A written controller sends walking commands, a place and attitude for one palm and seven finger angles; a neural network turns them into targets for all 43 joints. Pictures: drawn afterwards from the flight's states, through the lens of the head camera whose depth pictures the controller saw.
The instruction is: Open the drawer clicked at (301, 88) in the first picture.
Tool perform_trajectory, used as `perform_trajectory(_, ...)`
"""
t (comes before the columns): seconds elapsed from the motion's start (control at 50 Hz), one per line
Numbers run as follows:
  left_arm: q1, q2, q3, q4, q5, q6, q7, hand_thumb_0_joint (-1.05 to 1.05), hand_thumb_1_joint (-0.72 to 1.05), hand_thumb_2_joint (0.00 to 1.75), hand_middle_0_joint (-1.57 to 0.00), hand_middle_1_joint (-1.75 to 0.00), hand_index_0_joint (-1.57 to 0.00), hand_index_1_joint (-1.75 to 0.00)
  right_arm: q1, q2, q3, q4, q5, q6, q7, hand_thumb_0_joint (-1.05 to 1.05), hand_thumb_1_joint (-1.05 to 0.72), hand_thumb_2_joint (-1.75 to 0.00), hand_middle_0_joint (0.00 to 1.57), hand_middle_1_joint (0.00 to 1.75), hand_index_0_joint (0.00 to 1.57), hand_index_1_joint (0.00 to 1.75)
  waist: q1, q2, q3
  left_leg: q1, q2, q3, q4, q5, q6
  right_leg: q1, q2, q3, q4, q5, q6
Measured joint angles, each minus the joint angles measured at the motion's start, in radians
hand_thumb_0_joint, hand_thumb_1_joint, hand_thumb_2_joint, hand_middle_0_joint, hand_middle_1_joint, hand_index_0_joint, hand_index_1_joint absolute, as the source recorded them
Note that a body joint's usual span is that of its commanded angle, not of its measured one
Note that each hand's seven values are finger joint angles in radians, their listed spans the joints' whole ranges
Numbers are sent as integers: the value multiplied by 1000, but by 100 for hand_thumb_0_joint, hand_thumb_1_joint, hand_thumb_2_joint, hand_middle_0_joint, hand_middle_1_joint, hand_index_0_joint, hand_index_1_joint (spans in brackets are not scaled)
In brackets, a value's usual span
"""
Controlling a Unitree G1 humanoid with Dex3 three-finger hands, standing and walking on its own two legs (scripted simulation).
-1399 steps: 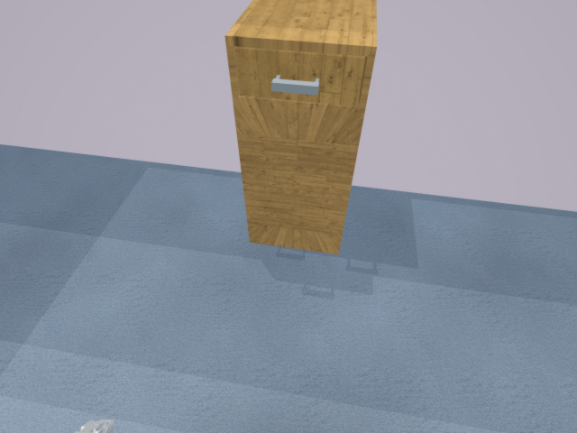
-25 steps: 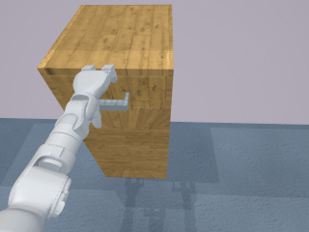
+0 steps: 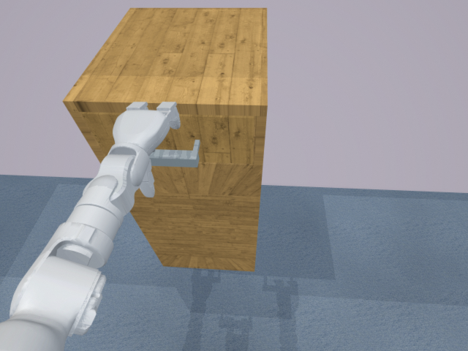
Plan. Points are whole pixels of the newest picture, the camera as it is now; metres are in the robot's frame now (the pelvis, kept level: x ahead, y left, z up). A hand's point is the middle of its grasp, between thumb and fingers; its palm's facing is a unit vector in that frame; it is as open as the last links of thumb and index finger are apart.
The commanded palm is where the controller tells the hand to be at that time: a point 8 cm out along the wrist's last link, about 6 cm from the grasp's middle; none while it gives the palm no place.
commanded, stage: lower the fingers behind the handle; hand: left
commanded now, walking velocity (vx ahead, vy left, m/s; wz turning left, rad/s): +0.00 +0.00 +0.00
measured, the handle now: (169, 150) +0.51 +0.15 +0.03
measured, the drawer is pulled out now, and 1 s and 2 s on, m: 0.00 0.00 0.00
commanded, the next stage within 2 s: close the thumb around the handle in 1.62 s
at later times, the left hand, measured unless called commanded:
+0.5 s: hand (153, 158) +0.46 +0.17 +0.06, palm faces -0.01 -0.04 -1.00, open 13.9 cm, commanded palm +0.43 +0.17 +0.12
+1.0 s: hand (166, 161) +0.46 +0.14 +0.05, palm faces +0.02 -0.04 -1.00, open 13.7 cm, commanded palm +0.44 +0.16 +0.08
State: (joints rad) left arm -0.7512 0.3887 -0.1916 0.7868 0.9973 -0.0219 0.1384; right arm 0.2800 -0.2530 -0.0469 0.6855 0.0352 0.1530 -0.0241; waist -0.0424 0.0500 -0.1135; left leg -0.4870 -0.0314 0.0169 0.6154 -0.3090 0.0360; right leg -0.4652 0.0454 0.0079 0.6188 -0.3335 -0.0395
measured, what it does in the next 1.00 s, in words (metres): stands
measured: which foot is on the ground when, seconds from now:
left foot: down 0.00-1.00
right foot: down 0.00-1.00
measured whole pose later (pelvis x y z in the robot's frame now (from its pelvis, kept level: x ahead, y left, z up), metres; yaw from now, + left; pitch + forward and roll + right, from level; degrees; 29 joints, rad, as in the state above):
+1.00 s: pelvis -0.01 +0.00 -0.01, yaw -1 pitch +15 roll +0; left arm -0.79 0.33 -0.15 0.98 1.07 0.03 0.33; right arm 0.31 -0.24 -0.04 0.70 0.02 0.15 -0.01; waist -0.08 0.04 -0.16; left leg -0.63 -0.02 0.03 0.71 -0.34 0.03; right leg -0.61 0.06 0.01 0.71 -0.36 -0.04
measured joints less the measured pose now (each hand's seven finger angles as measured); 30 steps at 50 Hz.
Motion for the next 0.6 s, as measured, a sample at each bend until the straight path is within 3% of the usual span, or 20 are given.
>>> perform_trajectory(0.16,-37,-6,16,71,5,41,8,0,-49,30,-32,-120,-31,-120,-6,4,9,-7,-2,2,3,1,-91,-90,20,30,20,30,-11,1,-10,-10,3,8,-1,1,-1,-15,2,7,4,1,0)
perform_trajectory(0.26,-5,-12,17,46,8,12,-7,0,-49,30,-32,-120,-31,-120,9,7,4,-18,-6,6,5,1,-90,-90,20,30,20,30,-11,1,-12,-17,4,9,5,-3,-1,-22,4,9,9,-1,-1)
perform_trajectory(0.36,20,-16,35,42,22,-21,34,0,-49,30,-32,-120,-31,-120,10,7,3,-8,-10,4,4,1,-90,-90,20,30,20,30,-14,-2,-11,-34,6,10,21,-10,-2,-39,6,9,24,-8,-2)
perform_trajectory(0.46,14,-7,41,72,37,-1,80,0,-49,30,-32,-120,-31,-120,13,9,-3,2,-12,-5,7,1,-90,-90,20,30,20,30,-16,-3,-13,-59,8,8,36,-14,-3,-62,8,7,36,-10,-3)
perform_trajectory(0.6,4,-16,19,99,27,19,78,0,-49,30,-32,-120,-31,-120,27,6,-11,9,-11,-4,11,1,-91,-90,20,30,20,30,-18,1,-19,-72,7,2,46,-18,-2,-70,7,-1,40,-13,-2)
